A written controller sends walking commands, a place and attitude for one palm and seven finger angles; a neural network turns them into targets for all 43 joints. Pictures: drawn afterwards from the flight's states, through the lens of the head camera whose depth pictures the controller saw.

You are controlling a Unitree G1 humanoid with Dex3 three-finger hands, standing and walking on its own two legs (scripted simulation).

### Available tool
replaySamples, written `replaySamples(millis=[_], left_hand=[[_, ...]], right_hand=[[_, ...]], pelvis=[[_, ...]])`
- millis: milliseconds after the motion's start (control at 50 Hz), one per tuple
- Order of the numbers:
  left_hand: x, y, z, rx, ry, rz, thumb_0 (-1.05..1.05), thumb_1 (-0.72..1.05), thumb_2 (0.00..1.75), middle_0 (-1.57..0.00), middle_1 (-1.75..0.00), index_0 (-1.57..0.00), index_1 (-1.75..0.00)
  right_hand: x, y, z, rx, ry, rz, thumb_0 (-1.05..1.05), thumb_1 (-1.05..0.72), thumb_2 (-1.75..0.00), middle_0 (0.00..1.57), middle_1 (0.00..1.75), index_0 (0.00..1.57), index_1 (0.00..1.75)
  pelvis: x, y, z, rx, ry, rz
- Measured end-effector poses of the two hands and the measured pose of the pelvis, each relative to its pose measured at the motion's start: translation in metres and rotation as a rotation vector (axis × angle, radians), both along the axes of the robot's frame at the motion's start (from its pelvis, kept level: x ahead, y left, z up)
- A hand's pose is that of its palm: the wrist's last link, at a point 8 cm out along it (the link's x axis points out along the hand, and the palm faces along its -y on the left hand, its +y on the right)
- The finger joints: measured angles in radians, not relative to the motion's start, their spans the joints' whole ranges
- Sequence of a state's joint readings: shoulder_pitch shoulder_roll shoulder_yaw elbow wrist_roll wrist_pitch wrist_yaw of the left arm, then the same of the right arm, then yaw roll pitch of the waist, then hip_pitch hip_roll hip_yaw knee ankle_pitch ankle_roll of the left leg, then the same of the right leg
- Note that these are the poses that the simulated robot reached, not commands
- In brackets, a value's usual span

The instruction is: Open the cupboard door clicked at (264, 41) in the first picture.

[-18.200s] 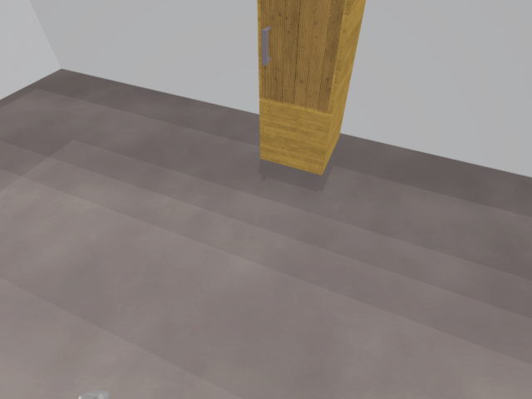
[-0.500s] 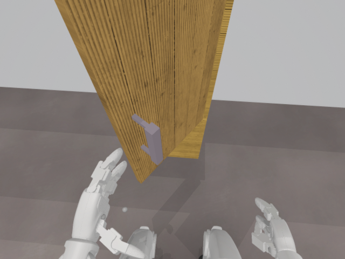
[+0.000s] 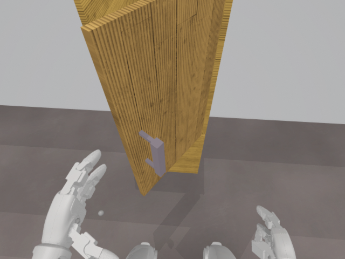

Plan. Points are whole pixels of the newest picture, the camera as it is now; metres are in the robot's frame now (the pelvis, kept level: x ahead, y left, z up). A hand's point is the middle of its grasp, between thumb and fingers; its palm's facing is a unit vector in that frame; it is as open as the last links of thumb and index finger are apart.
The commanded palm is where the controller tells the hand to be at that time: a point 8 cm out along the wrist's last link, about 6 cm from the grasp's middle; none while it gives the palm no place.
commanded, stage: draw the hand back to the body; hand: left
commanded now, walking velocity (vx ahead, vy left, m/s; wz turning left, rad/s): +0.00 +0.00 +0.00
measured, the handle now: (152, 154) +0.36 +0.08 +0.01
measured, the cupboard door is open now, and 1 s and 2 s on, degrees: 54 54 54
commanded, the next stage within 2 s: step back with the hand held close in 1.24 s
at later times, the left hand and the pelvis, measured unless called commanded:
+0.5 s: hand (35, 187) +0.21 +0.23 +0.16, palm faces +0.27 -0.88 -0.40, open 13.5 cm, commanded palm +0.17 +0.27 +0.19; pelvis +0.03 +0.01 +0.07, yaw -1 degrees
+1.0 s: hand out of the picture +0.23 +0.27 +0.26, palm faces +0.46 -0.79 -0.40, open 7.9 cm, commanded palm +0.18 +0.30 +0.26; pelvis +0.04 +0.01 +0.09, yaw -2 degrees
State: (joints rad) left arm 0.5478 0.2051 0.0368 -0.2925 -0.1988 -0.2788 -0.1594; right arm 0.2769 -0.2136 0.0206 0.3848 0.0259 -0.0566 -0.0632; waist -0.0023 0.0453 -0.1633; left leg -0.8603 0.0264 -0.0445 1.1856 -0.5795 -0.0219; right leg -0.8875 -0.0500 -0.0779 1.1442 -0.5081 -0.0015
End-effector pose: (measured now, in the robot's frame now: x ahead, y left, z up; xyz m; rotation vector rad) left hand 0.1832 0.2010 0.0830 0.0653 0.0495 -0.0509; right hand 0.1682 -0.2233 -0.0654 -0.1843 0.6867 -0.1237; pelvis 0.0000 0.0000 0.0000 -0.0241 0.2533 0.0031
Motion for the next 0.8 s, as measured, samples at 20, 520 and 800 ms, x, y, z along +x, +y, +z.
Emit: replaySamples(millis=[20,520,800], left_hand=[[-0.001,0.002,0.003,0.001,0.000,0.001,-0.01,-0.50,0.30,-0.15,-0.30,-0.15,-0.30],[-0.003,0.071,0.105,0.347,0.034,0.356,-0.01,0.01,0.52,-0.18,-0.30,-0.17,-0.30],[0.005,0.098,0.170,0.410,-0.166,0.453,0.00,0.49,0.73,-0.20,-0.30,-0.19,-0.30]], right_hand=[[0.000,0.000,0.004,-0.004,-0.004,-0.001,0.01,-0.91,-0.89,0.21,0.30,0.20,0.30],[0.031,0.026,0.068,-0.008,-0.066,0.029,0.01,-0.90,-0.89,0.20,0.30,0.20,0.30],[0.044,0.022,0.087,-0.018,-0.085,0.062,0.01,-0.90,-0.89,0.21,0.30,0.20,0.30]], pelvis=[[0.001,0.001,0.003,-0.001,-0.006,0.000],[0.034,0.015,0.071,0.007,-0.220,-0.010],[0.040,0.013,0.090,0.008,-0.304,-0.025]])
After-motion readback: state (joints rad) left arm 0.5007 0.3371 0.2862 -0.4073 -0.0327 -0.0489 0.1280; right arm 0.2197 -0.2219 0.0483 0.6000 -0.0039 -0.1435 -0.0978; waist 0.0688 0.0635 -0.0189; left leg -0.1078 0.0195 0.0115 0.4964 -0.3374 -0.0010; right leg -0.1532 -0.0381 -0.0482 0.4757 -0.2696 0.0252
